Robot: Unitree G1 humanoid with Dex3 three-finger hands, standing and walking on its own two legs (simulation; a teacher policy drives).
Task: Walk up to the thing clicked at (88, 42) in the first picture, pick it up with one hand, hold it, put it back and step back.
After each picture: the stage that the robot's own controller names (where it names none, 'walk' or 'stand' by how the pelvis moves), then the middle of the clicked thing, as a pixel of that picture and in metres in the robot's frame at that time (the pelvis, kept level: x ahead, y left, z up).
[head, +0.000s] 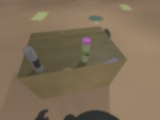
stand; (85, 51) +0.61 +0.05 -0.01
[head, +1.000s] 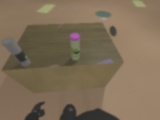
walk; (75, 48) +0.56 +0.14 +0.03
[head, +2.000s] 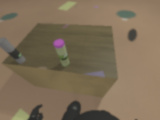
stand; (62, 54) +0.48 +0.24 +0.02
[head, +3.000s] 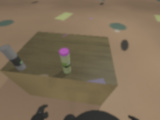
stand; (65, 62) +0.46 +0.20 +0.00
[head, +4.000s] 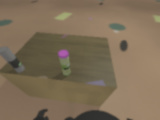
stand; (65, 64) +0.45 +0.20 -0.01
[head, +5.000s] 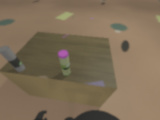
stand; (65, 64) +0.45 +0.20 -0.01
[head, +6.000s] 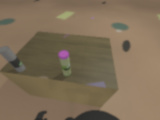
stand; (65, 64) +0.44 +0.20 -0.01
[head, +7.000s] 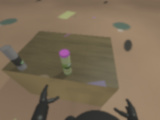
rise first; (66, 63) +0.45 +0.20 -0.01
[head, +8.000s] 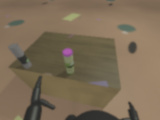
go down; (69, 62) +0.46 +0.20 +0.00
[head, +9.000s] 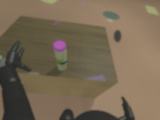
go down; (61, 58) +0.44 +0.18 +0.04
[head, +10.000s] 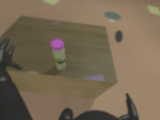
approach; (59, 57) +0.44 +0.19 +0.05
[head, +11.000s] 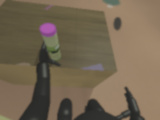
close in; (52, 45) +0.47 +0.20 +0.09
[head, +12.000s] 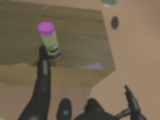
lift; (51, 45) +0.48 +0.20 +0.09
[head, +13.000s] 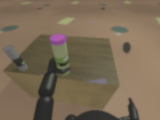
lift; (61, 58) +0.34 +0.17 +0.20
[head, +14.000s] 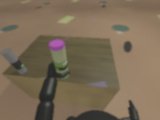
hold; (60, 62) +0.33 +0.17 +0.17
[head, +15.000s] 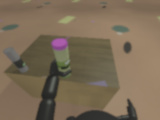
hold; (63, 61) +0.33 +0.16 +0.18
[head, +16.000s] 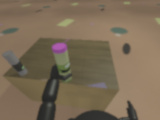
hold; (63, 65) +0.32 +0.16 +0.16
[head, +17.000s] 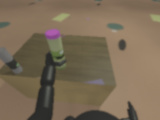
crouch; (57, 52) +0.39 +0.20 +0.18
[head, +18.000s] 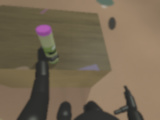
lower; (49, 47) +0.48 +0.21 +0.07
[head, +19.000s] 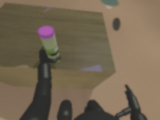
lower; (51, 48) +0.46 +0.20 +0.08
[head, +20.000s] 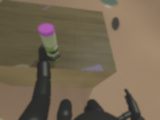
lower; (51, 46) +0.47 +0.20 +0.09
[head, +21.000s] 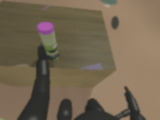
lower; (50, 45) +0.48 +0.20 +0.09
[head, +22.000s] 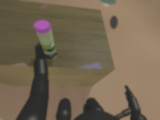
rest; (48, 44) +0.48 +0.21 +0.09
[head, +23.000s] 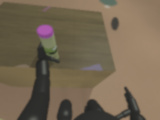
withdraw; (50, 47) +0.47 +0.20 +0.08
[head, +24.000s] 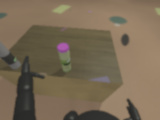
sink last; (65, 59) +0.45 +0.19 +0.04
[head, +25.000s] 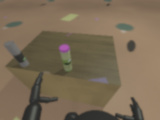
stand; (66, 59) +0.47 +0.21 +0.04
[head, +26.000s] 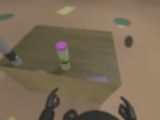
stand; (64, 58) +0.45 +0.21 +0.05
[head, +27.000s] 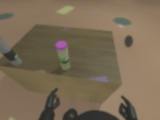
stand; (63, 57) +0.45 +0.21 +0.05
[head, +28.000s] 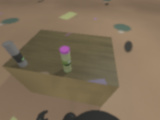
stand; (66, 60) +0.47 +0.20 +0.01
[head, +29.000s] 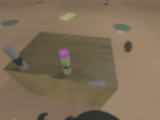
stand; (65, 63) +0.46 +0.20 -0.01
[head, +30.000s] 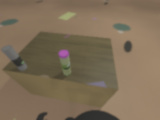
stand; (65, 64) +0.45 +0.20 -0.01
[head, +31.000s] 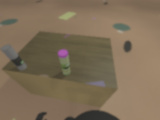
stand; (65, 63) +0.45 +0.21 -0.01
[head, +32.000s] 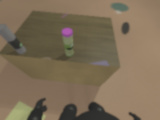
walk; (68, 44) +0.56 +0.18 +0.01
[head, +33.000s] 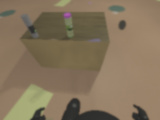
walk; (69, 26) +0.88 +0.28 +0.03
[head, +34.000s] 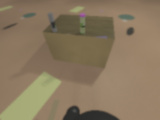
walk; (82, 24) +1.14 +0.18 +0.00
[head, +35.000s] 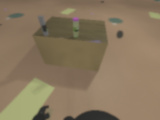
stand; (75, 28) +1.07 +0.20 +0.00
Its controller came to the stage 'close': yes
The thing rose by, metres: 0.20
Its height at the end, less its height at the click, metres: +0.00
